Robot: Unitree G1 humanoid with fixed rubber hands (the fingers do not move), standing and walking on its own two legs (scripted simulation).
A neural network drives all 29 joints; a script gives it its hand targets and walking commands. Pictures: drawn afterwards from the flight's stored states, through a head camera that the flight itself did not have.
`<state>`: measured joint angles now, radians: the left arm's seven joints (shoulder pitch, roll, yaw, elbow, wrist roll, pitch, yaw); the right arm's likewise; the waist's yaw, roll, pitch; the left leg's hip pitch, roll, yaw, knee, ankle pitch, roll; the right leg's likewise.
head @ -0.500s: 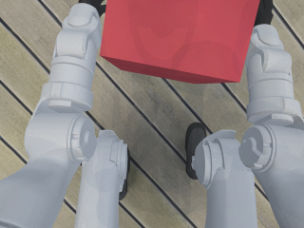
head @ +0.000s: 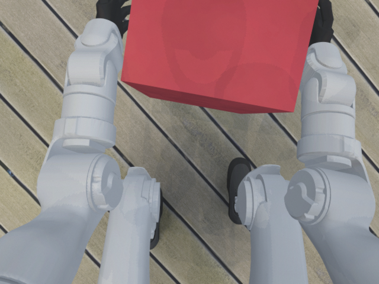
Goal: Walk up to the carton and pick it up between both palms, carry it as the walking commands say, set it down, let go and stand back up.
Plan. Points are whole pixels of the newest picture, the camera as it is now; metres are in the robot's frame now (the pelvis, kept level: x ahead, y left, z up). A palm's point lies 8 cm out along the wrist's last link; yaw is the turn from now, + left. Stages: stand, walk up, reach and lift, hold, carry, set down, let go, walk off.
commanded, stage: reach and lift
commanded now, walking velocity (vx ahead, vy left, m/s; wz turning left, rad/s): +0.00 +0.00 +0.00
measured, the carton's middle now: (210, 47) +0.54 -0.04 -0.18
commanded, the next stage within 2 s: none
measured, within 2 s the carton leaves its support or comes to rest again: neither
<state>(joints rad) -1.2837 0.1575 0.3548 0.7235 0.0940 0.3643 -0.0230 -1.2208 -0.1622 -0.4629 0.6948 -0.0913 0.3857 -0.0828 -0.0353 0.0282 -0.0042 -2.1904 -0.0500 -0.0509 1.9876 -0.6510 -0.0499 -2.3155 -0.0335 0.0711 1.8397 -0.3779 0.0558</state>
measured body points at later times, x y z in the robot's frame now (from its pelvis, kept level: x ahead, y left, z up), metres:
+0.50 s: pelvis +0.00 +0.00 +0.05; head +0.31 -0.02 +0.38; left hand +0.55 +0.12 -0.03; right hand +0.51 -0.21 -0.05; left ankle +0.07 +0.13 -0.40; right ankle +0.14 -0.15 -0.40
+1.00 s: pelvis +0.01 +0.00 +0.11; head +0.28 -0.02 +0.47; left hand +0.53 +0.12 +0.04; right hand +0.49 -0.21 +0.03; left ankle +0.07 +0.13 -0.40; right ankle +0.14 -0.15 -0.40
